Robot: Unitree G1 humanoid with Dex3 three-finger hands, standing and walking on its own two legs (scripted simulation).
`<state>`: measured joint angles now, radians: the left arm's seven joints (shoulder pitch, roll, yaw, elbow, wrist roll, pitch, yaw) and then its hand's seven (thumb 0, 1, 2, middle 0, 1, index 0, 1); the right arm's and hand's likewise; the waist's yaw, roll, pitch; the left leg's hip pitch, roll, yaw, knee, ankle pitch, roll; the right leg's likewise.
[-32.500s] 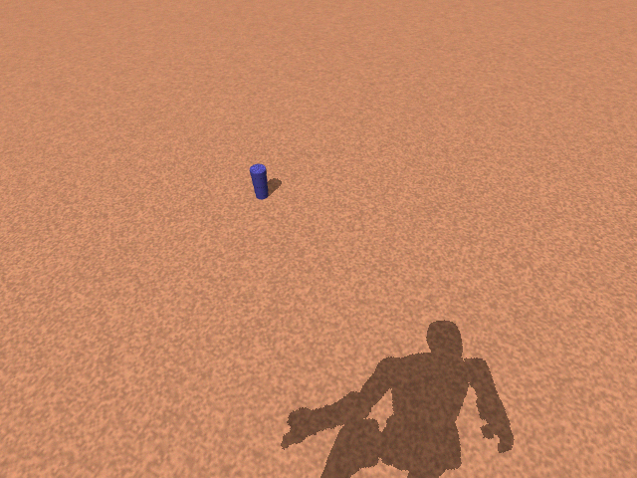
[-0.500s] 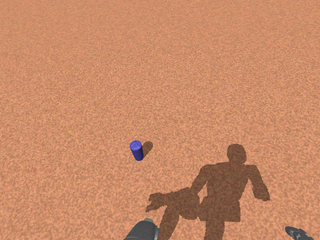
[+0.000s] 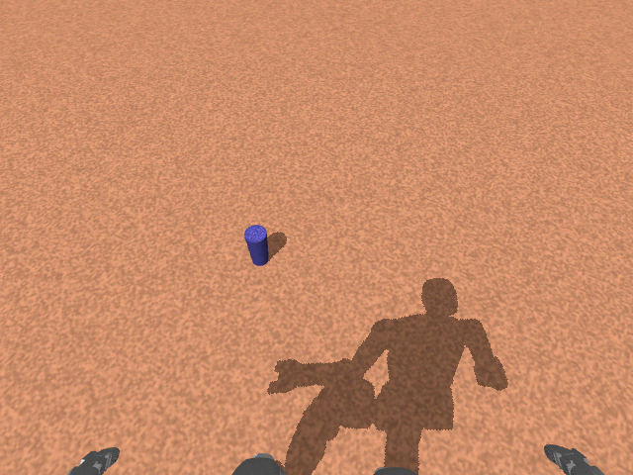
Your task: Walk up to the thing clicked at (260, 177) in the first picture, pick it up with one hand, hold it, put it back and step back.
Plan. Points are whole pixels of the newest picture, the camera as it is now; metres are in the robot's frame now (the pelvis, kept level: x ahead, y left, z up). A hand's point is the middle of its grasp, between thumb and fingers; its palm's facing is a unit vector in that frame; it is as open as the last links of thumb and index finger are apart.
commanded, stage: step back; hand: left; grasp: from the side
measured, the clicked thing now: (258, 247) +0.87 +0.24 -0.68
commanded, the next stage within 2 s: stand in 1.30 s
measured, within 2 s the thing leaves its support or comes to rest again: neither
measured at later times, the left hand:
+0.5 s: hand out of the picture -0.10 +0.27 -0.14, palm faces +0.09 -0.91 -0.40, open 7.4 cm
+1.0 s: hand out of the picture -0.12 +0.27 -0.15, palm faces +0.07 -0.93 -0.36, open 7.4 cm
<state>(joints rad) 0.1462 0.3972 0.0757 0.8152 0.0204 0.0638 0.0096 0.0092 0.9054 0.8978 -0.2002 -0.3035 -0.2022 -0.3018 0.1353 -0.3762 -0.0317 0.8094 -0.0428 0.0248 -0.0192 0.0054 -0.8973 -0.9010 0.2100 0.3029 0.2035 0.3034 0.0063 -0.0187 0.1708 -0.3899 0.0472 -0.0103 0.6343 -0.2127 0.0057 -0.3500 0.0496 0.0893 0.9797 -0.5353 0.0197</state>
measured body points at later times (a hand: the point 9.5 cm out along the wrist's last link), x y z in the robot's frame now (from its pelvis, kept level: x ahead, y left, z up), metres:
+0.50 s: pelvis -0.15 -0.02 +0.00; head -0.14 -0.01 +0.45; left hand -0.10 +0.32 -0.11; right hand -0.06 -0.31 -0.12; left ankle -0.15 +0.10 -0.72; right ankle -0.09 -0.15 -0.70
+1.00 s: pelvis -0.14 +0.00 +0.01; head -0.13 +0.01 +0.46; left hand -0.12 +0.32 -0.12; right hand -0.05 -0.31 -0.11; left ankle -0.14 +0.12 -0.72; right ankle -0.13 -0.14 -0.70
